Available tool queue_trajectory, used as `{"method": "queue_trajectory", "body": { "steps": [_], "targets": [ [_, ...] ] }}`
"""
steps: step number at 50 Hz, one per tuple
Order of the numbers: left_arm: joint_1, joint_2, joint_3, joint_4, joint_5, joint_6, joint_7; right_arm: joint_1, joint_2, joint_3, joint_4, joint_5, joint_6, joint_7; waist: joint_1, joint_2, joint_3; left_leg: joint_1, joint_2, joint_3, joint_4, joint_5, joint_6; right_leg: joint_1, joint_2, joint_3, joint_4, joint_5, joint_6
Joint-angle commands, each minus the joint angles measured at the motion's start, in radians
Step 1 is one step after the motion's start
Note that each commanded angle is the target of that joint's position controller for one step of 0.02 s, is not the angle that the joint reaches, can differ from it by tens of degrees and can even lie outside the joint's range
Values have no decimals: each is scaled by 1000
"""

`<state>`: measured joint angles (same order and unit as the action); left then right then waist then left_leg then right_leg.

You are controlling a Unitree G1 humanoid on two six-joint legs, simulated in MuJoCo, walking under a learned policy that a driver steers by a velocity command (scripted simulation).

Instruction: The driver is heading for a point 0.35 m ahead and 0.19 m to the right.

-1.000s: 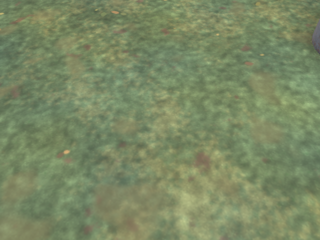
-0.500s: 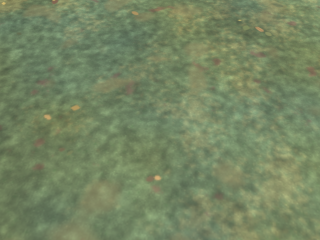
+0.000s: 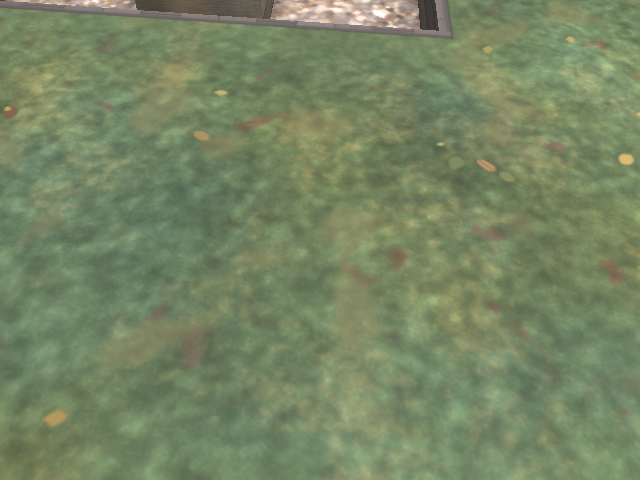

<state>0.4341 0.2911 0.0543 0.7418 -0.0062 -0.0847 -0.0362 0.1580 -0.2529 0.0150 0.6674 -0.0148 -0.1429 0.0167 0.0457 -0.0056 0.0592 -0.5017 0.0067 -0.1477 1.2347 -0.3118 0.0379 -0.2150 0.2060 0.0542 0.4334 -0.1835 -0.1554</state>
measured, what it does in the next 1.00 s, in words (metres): walks ahead, turning right: left foot, then right foot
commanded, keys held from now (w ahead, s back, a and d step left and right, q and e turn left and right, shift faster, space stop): w+e+shift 0.34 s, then shift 0.66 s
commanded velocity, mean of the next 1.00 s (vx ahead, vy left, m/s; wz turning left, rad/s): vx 0.56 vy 0.00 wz -0.50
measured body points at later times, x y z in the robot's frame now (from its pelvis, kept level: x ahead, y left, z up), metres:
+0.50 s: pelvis +0.44 +0.04 +0.00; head +0.47 +0.01 +0.45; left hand +0.76 +0.18 -0.05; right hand +0.32 -0.24 -0.12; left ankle +0.44 +0.18 -0.73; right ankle +0.51 -0.11 -0.67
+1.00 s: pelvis +0.63 -0.04 -0.01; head +0.65 -0.04 +0.44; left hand +0.88 +0.11 -0.12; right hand +0.63 -0.34 -0.11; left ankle +0.75 +0.07 -0.74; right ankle +0.65 -0.16 -0.73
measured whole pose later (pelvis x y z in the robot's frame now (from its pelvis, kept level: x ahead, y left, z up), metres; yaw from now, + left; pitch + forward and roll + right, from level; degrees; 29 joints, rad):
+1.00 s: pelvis +0.63 -0.04 -0.01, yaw -30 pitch +0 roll -2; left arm 0.18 0.25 0.02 0.74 0.03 -0.01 -0.02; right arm 0.16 -0.27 -0.01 0.79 -0.03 0.01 -0.02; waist 0.02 0.02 0.03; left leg -0.35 0.06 -0.06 0.59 -0.24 -0.04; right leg -0.37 0.08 0.02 0.53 -0.16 -0.04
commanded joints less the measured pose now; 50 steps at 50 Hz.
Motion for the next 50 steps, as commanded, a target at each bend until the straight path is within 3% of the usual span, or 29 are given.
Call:
{"method": "queue_trajectory", "body": {
  "steps": [1, 4, 6, 9, 11, 12, 13, 14, 15, 16, 17, 19, 21, 22, 25, 28, 31, 32, 33, 34, 35, 36, 38, 40, 43, 46, 48, 49, 50],
  "targets": [
    [-103, 95, 22, -101, -24, -22, 16, -19, -127, -34, -91, -15, -7, -12, -86, 57, 56, -129, 49, 27, -215, 40, -50, -75, -245, 408, -268, 8, -178],
    [-75, 131, 38, -73, -34, -15, 38, -202, -57, -12, -167, -23, -13, -8, -9, 0, 91, 111, -6, 98, -556, 369, -87, -314, -165, 302, -282, 27, -102],
    [-18, 147, 47, -45, -45, -11, 42, -222, -84, -32, -181, 2, -13, -11, 20, -42, 42, 265, -32, 71, -650, 531, -101, -313, -184, 348, -272, -57, -60],
    [15, 123, 47, -23, -54, 1, 49, -245, -148, -65, -194, 40, -15, -22, 19, -79, 16, 244, -27, 20, -767, 437, -100, -75, -209, 407, -148, -9, -19],
    [-5, 141, 54, -24, -34, 19, 46, -81, -209, -106, -172, 51, -24, -28, -96, -100, -110, 399, -32, 42, -765, 298, -63, 37, -199, 380, 116, 318, 35],
    [-59, 118, 42, -56, 0, 27, 39, 164, -229, -121, -136, 57, -15, -36, -223, -114, -285, 675, 61, 2, -649, 190, -19, -59, -190, 342, 388, 352, 69],
    [78, -32, 3, -74, -2, 23, 36, 318, -288, -131, -104, 27, -1, -36, -169, 200, -473, 1045, 317, -391, -682, -117, 117, -355, -83, 229, 777, -189, 104],
    [134, -24, -29, -116, -64, 17, 38, 339, -312, -136, -66, 27, 9, -11, -134, 529, -572, 1118, 460, -854, -889, -528, 186, -569, -141, 158, 1016, -355, 111],
    [30, 55, -13, -103, -74, 25, 49, 268, -214, -123, -96, 28, 21, -19, -174, 362, -388, 989, 395, -755, -939, -588, 145, -658, -208, 122, 1068, -257, 114],
    [-82, 101, -3, -119, -51, 27, 48, 219, -175, -112, -83, 21, 32, -24, -184, 194, -230, 837, 353, -550, -938, -381, 111, -676, -238, 74, 1047, -192, 113],
    [-169, 98, -1, -140, -23, 26, 43, 199, -167, -109, -64, 0, 37, -24, -171, 49, -133, 688, 320, -405, -939, -153, 100, -642, -277, 55, 1011, -155, 108],
    [-213, 65, 5, -170, -21, 38, 30, 130, -105, -89, -25, -19, 33, -21, -98, 57, -24, 474, 252, -200, -953, 239, 116, -539, -320, 67, 924, -159, 114],
    [-211, 23, -6, -189, -32, 52, 28, 94, -68, -78, 14, 9, 25, -13, -48, 88, 3, 397, 237, -74, -952, 574, 126, -517, -319, 53, 815, -220, 128],
    [-234, 11, -14, -205, -24, 51, 25, 70, -95, -84, 24, 20, 22, -13, -33, 81, 30, 354, 243, -30, -975, 675, 135, -518, -310, 39, 717, -194, 141],
    [-244, 17, -23, -187, 4, 21, -7, 3, -195, -108, 28, 28, 21, -24, -21, 65, -22, 250, 162, 138, -1017, 701, 105, -266, -257, -35, 326, 148, 141],
    [-313, 65, -9, -203, 9, 11, -30, 75, -249, -116, 73, 48, 17, -26, -32, 64, -58, 333, 192, 153, -989, 745, 85, -142, -202, -35, 182, 272, 101],
    [-149, 144, 32, -151, 26, 14, -18, 98, -258, -113, 92, 50, 36, -31, 77, 38, -160, 375, 157, 207, -678, 878, 27, 108, -147, -60, 75, 335, 41],
    [-99, 201, 48, -148, 32, 22, -2, 132, -229, -99, 83, 35, 39, -33, 95, -35, -205, 265, 95, 235, -435, 644, -17, 260, -228, 22, 78, 627, 9],
    [-133, 249, 32, -178, 59, 29, 14, 307, -114, -59, 83, -12, 45, -20, -25, -310, -336, -13, -44, 225, 18, -360, -81, 529, -538, 386, 174, 1212, -165],
    [-125, 176, 8, -197, 55, 30, 7, 393, -177, -53, 129, 9, 51, -4, 2, -205, -576, -20, -26, 12, 153, -403, -82, 588, -634, 561, 149, 1204, -267],
    [-177, 158, 12, -198, 32, 35, -3, 309, -229, -67, 118, 35, 66, -2, 15, -107, -501, -48, 12, 19, 150, -343, -90, 483, -569, 478, 98, 996, -254],
    [-235, 131, 7, -187, 7, 36, -5, 207, -224, -67, 90, 35, 78, -14, 1, -31, -350, -100, 46, 53, 70, -278, -97, 347, -502, 387, 56, 825, -196],
    [-291, 100, -5, -168, 14, 39, 0, 165, -199, -66, 90, 24, 111, -37, -52, -3, -220, -25, 80, 58, -52, -208, -113, 87, -442, 303, -16, 669, -140],
    [-327, 112, 3, -155, 35, 41, 3, 201, -159, -60, 101, 20, 132, -46, -93, -54, -200, 103, 73, 85, -186, -177, -124, -78, -414, 237, -67, 621, -127],
    [-335, 103, 7, -129, 38, 46, 19, 175, -104, -43, 109, 9, 139, -52, -85, -71, -245, 215, 64, 103, -387, -49, -119, -124, -390, 170, -87, 558, -114],
    [-341, 89, 2, -101, 31, 60, 25, 117, -109, -48, 107, 9, 152, -45, -76, -84, -222, 306, 49, 108, -520, 94, -98, -183, -371, 163, -117, 170, -77],
    [-340, 55, -11, -82, 27, 66, 22, 92, -97, -47, 103, -9, 154, -39, -89, -80, -164, 384, 32, 124, -662, 164, -68, -249, -324, 155, -115, -140, -12],
    [-301, 25, -22, -60, 32, 65, 19, 75, -105, -46, 90, -25, 153, -38, -86, -60, -128, 408, 62, 86, -737, 191, -46, -279, -292, 149, -101, -256, 41],
    [-252, 19, -24, -44, 41, 63, 19, 53, -164, -54, 67, -29, 151, -41, -52, 30, -89, 388, 153, -5, -808, 219, -7, -293, -232, 107, -28, -335, 95]
  ]
}}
